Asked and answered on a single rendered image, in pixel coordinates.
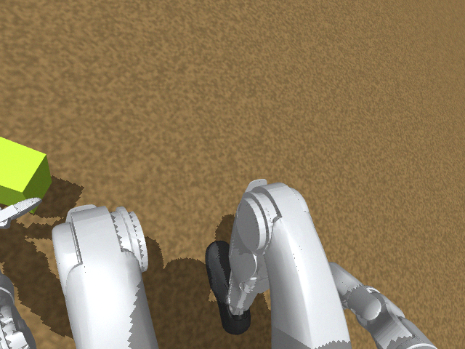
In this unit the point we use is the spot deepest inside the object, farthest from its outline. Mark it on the right robot foot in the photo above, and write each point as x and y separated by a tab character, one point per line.
218	270

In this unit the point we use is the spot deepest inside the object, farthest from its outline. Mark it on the right robot hand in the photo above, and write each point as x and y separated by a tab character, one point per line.
345	283

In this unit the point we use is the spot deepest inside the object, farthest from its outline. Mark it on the carton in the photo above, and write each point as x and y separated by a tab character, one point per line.
24	173

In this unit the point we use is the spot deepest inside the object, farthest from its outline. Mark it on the left robot hand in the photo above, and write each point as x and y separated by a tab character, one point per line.
17	210

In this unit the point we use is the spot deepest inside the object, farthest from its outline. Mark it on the right robot arm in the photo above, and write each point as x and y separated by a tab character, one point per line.
385	321

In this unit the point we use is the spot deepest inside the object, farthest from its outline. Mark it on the left robot arm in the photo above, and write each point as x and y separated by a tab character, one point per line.
14	332

